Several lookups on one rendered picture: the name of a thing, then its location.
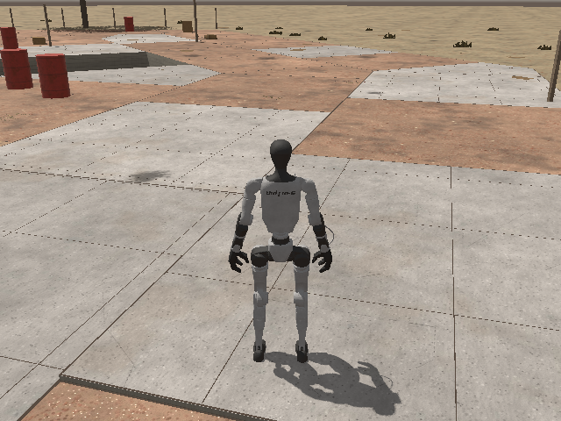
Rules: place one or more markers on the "robot right forearm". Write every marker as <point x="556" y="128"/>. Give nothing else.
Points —
<point x="321" y="236"/>

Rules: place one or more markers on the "right robot upper arm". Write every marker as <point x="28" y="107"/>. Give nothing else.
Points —
<point x="309" y="187"/>

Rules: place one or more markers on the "robot left hand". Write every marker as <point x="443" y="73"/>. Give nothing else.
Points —
<point x="233" y="259"/>

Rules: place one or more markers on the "robot right hand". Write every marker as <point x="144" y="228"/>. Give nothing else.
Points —
<point x="327" y="257"/>

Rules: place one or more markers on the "robot left thigh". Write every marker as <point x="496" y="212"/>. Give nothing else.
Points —
<point x="259" y="258"/>

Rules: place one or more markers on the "robot left forearm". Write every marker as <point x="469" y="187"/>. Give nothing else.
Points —
<point x="239" y="236"/>

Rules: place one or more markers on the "left robot upper arm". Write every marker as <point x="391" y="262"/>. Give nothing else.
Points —
<point x="252" y="187"/>

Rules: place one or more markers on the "right robot shin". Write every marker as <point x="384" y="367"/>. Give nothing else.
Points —
<point x="301" y="317"/>

